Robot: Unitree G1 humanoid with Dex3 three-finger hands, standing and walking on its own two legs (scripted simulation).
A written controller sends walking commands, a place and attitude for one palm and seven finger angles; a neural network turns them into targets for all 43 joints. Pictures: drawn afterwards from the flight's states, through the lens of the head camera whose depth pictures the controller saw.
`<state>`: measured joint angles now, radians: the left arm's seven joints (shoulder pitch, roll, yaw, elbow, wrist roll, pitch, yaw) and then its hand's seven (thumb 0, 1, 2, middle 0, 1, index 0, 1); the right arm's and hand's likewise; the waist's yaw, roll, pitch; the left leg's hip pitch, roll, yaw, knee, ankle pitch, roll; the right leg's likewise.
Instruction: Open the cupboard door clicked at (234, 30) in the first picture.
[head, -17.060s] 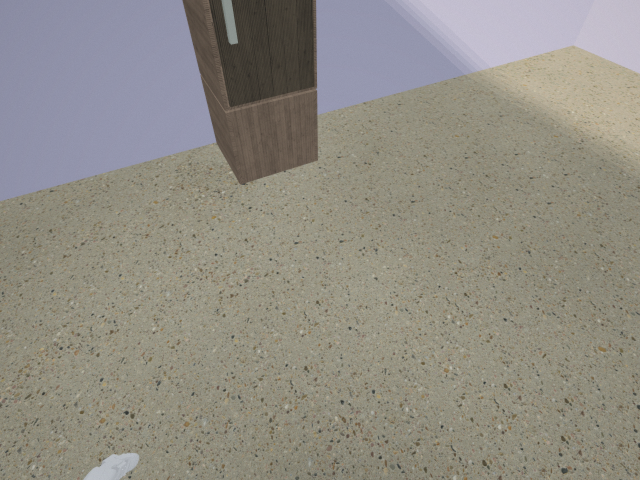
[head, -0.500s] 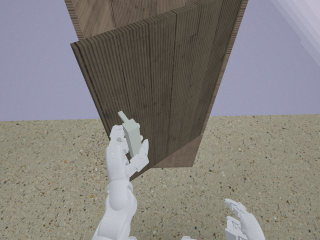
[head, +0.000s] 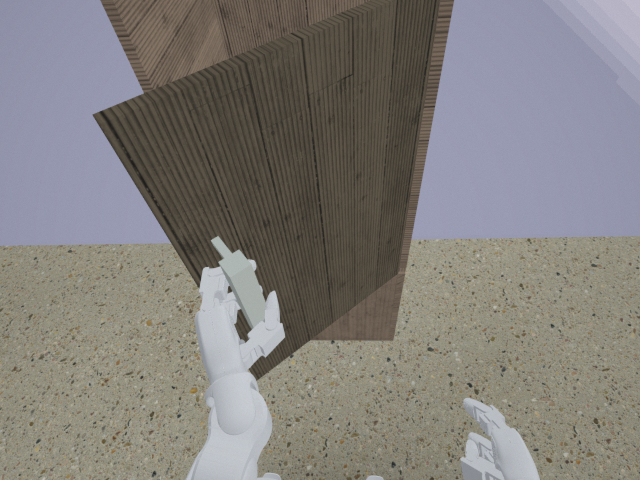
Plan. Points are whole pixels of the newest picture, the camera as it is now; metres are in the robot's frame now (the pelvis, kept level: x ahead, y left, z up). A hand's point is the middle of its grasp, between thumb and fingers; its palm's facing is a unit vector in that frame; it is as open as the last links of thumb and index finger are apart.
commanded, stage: open thumb and fingers to let go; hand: left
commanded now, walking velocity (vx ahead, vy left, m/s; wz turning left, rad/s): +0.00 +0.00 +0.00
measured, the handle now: (241, 287) +0.35 +0.11 +0.05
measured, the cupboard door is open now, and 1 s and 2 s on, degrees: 40 43 41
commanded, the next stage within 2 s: slide the hand sideways off the handle in 0.66 s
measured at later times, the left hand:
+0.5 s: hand (267, 328) +0.29 +0.07 +0.05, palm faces +0.40 -0.92 -0.04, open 14.2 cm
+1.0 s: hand (262, 363) +0.25 +0.07 +0.05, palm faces -0.10 -0.99 -0.08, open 16.4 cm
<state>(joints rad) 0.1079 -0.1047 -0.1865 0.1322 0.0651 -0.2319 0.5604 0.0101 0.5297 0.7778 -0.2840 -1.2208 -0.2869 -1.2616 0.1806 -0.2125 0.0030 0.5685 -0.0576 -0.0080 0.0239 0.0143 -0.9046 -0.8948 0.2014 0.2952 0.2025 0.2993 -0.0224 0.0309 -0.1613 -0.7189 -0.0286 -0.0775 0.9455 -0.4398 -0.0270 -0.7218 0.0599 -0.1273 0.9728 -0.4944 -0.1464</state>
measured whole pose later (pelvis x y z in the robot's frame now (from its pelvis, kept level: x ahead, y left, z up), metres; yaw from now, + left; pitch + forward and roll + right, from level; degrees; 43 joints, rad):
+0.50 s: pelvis -0.02 -0.02 -0.01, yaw +0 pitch +13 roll +5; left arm 0.07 -0.08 -0.11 0.19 0.00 -0.29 0.53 -0.01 -0.44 0.32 -0.27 -1.01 -0.27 -1.01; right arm 0.16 -0.21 -0.01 0.60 -0.05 -0.02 0.01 0.02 -0.91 -0.89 0.20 0.30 0.20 0.30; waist -0.01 0.03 -0.14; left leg -0.76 -0.03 -0.09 0.96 -0.41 -0.01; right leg -0.77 0.07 -0.12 1.01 -0.49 -0.14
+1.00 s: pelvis -0.03 -0.01 -0.01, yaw +0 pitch +11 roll +5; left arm 0.13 0.11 -0.09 0.17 -0.16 -0.37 -0.03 -0.02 -0.50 0.30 -0.20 -0.34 -0.11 -0.36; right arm 0.18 -0.25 0.01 0.56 0.01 -0.02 -0.01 0.01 -0.90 -0.89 0.20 0.30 0.20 0.30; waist -0.03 0.05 -0.10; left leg -0.73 -0.03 -0.08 0.98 -0.44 -0.01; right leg -0.75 0.06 -0.14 1.03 -0.49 -0.11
